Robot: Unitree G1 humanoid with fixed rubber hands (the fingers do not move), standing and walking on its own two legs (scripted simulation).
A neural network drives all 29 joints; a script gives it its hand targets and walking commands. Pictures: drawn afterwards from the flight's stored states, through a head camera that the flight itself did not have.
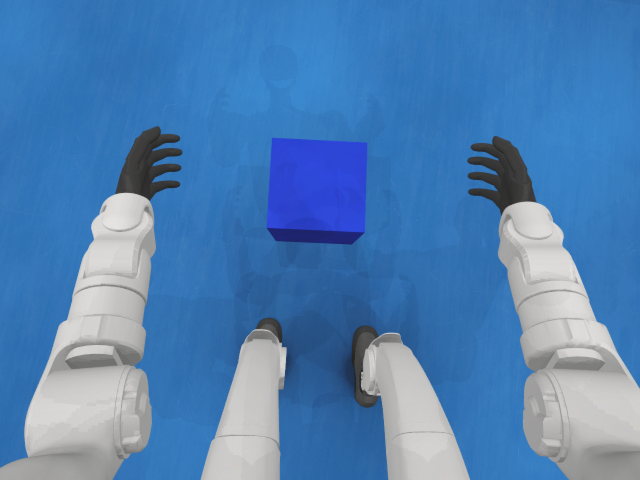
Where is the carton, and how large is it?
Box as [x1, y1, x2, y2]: [267, 138, 366, 244]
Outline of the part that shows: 272,138 267,228 276,240 351,244 364,232 366,143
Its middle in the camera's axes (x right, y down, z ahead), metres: +0.00 -0.09 +0.97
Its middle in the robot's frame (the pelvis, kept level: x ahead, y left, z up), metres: +0.52 +0.01 -0.58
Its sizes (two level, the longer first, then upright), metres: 0.210 0.200 0.250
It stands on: the floor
